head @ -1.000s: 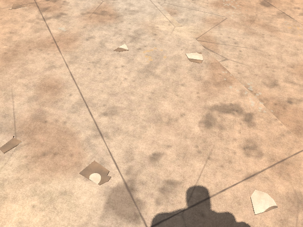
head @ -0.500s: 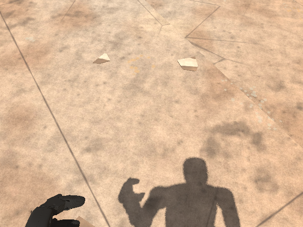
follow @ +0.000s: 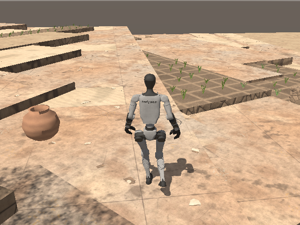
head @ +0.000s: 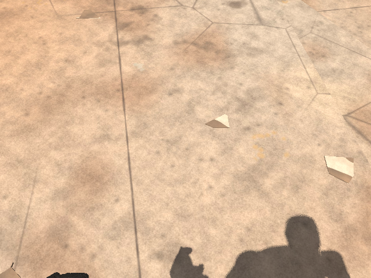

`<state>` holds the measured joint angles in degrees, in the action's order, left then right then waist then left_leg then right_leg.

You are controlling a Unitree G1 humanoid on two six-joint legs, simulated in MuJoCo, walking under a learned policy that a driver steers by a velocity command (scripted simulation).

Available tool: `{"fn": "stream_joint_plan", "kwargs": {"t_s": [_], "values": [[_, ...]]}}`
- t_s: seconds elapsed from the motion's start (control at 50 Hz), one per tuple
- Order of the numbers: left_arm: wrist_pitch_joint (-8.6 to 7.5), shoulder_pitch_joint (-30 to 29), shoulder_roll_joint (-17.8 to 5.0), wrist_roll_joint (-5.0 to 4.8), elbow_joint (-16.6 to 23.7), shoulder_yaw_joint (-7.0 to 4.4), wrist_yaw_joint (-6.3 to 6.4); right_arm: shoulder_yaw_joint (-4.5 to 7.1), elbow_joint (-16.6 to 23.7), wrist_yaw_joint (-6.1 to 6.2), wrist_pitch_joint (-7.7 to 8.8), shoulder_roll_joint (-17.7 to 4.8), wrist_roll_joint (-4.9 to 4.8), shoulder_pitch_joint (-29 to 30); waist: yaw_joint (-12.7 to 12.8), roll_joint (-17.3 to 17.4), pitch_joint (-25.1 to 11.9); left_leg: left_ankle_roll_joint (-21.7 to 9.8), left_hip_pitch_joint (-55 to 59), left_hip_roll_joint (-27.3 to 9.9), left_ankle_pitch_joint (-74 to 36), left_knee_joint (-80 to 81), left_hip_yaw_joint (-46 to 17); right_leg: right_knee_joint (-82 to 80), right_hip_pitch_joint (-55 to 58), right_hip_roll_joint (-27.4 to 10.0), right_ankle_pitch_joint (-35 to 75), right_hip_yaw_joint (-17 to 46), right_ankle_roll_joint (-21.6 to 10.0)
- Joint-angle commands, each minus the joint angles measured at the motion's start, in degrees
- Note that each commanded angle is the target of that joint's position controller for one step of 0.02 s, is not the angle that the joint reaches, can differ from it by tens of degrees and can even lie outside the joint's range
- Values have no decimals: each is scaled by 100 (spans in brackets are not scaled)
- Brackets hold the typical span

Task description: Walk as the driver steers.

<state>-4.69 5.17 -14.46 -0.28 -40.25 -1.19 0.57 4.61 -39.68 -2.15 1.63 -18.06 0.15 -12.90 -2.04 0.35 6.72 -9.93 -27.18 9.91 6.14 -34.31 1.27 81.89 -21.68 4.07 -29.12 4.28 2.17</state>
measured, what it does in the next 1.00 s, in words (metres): walks ahead, turning left: right foot, then left foot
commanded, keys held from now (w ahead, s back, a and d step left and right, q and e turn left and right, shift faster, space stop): q+shift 0.54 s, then shift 0.40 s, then w+shift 0.06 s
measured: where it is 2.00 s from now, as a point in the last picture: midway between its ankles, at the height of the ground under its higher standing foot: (107, 227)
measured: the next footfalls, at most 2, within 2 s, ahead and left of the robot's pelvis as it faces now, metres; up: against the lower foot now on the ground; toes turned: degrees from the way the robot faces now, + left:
right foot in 0.40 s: +0.30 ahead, -0.14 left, +0.00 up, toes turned +35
left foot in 0.84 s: +0.10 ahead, +0.03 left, +0.00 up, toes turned +40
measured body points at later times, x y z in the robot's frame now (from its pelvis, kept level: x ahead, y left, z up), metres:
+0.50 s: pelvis +0.15 -0.09 +0.02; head +0.19 -0.08 +0.47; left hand +0.19 +0.25 -0.05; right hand +0.45 -0.27 -0.05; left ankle +0.09 +0.01 -0.65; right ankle +0.27 -0.17 -0.71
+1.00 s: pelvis +0.15 -0.07 +0.03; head +0.14 -0.03 +0.48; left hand +0.04 +0.22 -0.09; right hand +0.44 -0.14 -0.04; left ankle +0.07 +0.00 -0.71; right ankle +0.24 -0.18 -0.65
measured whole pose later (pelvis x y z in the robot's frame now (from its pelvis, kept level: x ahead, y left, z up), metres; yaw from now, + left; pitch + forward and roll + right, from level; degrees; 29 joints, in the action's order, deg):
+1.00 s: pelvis +0.15 -0.07 +0.03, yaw +43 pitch +2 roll -1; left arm 1.0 12.2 -18.5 -0.1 -44.6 -4.1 0.4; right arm 1.1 -35.6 0.4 -0.8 -13.7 0.4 -11.1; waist 0.9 -2.6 0.1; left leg -2.2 -14.0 0.8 15.3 -27.4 -2.2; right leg 54.1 -26.1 -2.2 -23.5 -1.3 3.8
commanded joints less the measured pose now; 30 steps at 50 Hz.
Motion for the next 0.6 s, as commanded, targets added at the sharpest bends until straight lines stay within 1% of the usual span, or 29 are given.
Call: {"fn": "stream_joint_plan", "kwargs": {"t_s": [0.02,0.04,0.06,0.08,0.1,0.12,0.14,0.18,0.2,0.24,0.3,0.34,0.36,0.38,0.4,0.42,0.44,0.46,0.48,0.5,0.52,0.54,0.56,0.6], "values": [[82,393,-1055,93,543,-299,88,214,863,89,105,-788,-158,315,505,-642,-1216,-1020,1777,-1916,-882,1853,-3670,-462,-1451,-287,351,629,42],[153,300,-1016,111,583,-317,101,223,892,144,56,-764,-122,331,513,-498,-1106,-869,1467,-1638,-1343,1794,-3263,-899,-1238,-312,382,602,122],[177,221,-864,134,592,-295,109,238,870,212,6,-762,-123,261,476,-414,-1100,-770,1305,-1438,-1943,1647,-2918,-1323,-1119,-300,444,522,202],[181,99,-691,156,619,-257,120,267,843,289,-44,-816,-127,140,409,-358,-1189,-692,1304,-1298,-2522,1486,-2712,-1716,-1099,-219,609,441,275],[195,-27,-578,144,651,-233,129,298,827,367,-111,-888,-138,33,351,-277,-1344,-596,1423,-1225,-2824,1354,-2655,-2053,-1126,-126,809,417,347],[219,-125,-533,103,669,-226,139,322,836,438,-193,-946,-157,-15,309,-157,-1518,-480,1572,-1183,-2816,1256,-2669,-2329,-1153,-55,1024,432,406],[245,-205,-538,60,671,-232,149,334,868,497,-277,-967,-179,-2,279,-19,-1645,-340,1678,-1139,-2559,1186,-2701,-2578,-1160,-16,1257,474,439],[270,-418,-580,18,670,-263,157,333,959,572,-395,-930,-217,86,203,282,-1638,-63,1698,-1022,-1744,1130,-2799,-3032,-1150,43,1632,539,435],[266,-538,-596,15,679,-280,156,329,995,585,-432,-904,-211,106,152,427,-1566,18,1673,-980,-1358,1131,-2884,-3235,-1125,69,1735,563,420],[224,-754,-623,16,704,-310,143,325,1049,579,-472,-854,-168,109,50,683,-1394,57,1681,-950,-850,1110,-3108,-3628,-1070,104,1788,624,384],[100,-901,-726,20,706,-363,84,321,1141,541,-483,-818,-127,141,-40,906,-1304,44,1877,-1020,-961,853,-3521,-4328,-830,128,1695,725,280],[32,-695,-849,10,606,-436,27,310,1244,507,-486,-810,-143,307,42,1003,-1335,132,1850,-992,-1075,643,-3767,-5053,-267,113,1714,744,180],[12,-527,-893,-13,529,-480,3,297,1292,490,-491,-795,-164,409,121,1018,-1310,213,1716,-893,-814,515,-3826,-5565,146,61,1990,670,123],[6,-318,-899,-22,434,-513,-7,255,1305,464,-497,-699,-204,421,217,741,-1322,387,1395,-633,223,109,-3642,-6272,804,-183,2738,621,-11],[65,-334,-1077,34,479,-543,17,143,1227,427,-505,-327,-166,-84,-55,-193,-1644,631,688,-178,2521,-901,-3000,-6222,1835,-1257,3283,1394,-488],[179,-297,-1325,182,621,-563,35,152,1300,411,-485,-415,-159,-306,-192,-1214,-1523,914,-334,420,3631,-1926,-1965,-6099,2142,-2251,4497,2484,-1267],[189,-72,-1253,258,555,-603,41,302,1391,334,-409,-1011,-130,-290,-133,-1594,-1559,1205,-819,-103,3229,-3020,-1668,-6337,1890,-2849,3963,3265,-1813],[206,-289,-953,201,669,-535,82,389,1213,316,-416,-1320,-174,-185,-44,-1132,-1294,1354,-897,-460,2654,-3408,-1493,-6338,1648,-2456,3177,2634,-1695],[275,-458,-770,144,713,-477,142,403,1088,329,-475,-1294,-187,-161,-26,-792,-1082,1414,-948,-599,2170,-3630,-1361,-6323,1417,-1989,2423,1918,-1400],[336,-531,-780,96,763,-447,202,361,1033,350,-539,-1151,-153,-237,-28,-635,-968,1457,-961,-669,1872,-3986,-1152,-6346,1200,-1765,2270,1496,-1255],[381,-554,-818,90,750,-428,247,302,1060,333,-560,-990,-152,-265,-3,-601,-825,1491,-997,-754,1684,-4152,-907,-6429,1011,-1670,2455,1150,-1264],[411,-466,-854,127,712,-424,278,250,1122,327,-554,-861,-169,-175,50,-624,-771,1503,-1008,-874,1529,-4060,-659,-6519,955,-1565,2609,816,-1274],[437,-269,-880,163,644,-428,282,186,1189,334,-523,-716,-172,-3,183,-683,-818,1527,-1025,-974,1470,-3863,-491,-6542,1071,-1522,2782,661,-1352],[475,46,-936,178,533,-439,256,109,1281,361,-468,-567,-155,253,381,-720,-998,1593,-1050,-1121,1561,-3425,-432,-6526,1474,-1649,3072,591,-1553]]}}
Velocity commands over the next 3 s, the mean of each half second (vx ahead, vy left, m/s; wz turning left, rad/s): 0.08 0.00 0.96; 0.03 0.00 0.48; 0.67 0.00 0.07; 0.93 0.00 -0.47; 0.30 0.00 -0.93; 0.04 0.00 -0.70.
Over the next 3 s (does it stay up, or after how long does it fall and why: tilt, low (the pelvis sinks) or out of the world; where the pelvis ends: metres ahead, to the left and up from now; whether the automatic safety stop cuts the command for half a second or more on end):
stays up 0.91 0.50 0.03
